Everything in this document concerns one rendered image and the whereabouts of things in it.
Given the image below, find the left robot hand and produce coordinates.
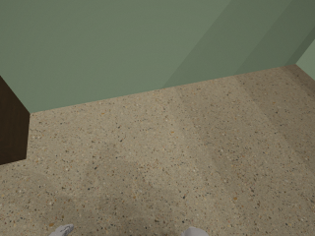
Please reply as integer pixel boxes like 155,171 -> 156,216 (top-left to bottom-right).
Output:
49,224 -> 74,236

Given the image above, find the cupboard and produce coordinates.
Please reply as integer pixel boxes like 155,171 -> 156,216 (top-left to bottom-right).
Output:
0,76 -> 31,165

